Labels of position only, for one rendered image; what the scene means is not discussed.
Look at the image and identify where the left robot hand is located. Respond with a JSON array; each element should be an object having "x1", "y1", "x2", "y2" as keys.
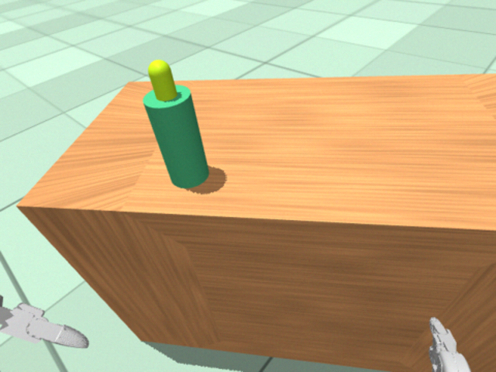
[{"x1": 0, "y1": 295, "x2": 89, "y2": 348}]

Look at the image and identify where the right robot hand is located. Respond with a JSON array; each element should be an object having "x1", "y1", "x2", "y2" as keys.
[{"x1": 429, "y1": 317, "x2": 471, "y2": 372}]

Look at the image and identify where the bottle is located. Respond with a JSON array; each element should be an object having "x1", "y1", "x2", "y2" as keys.
[{"x1": 143, "y1": 60, "x2": 209, "y2": 188}]

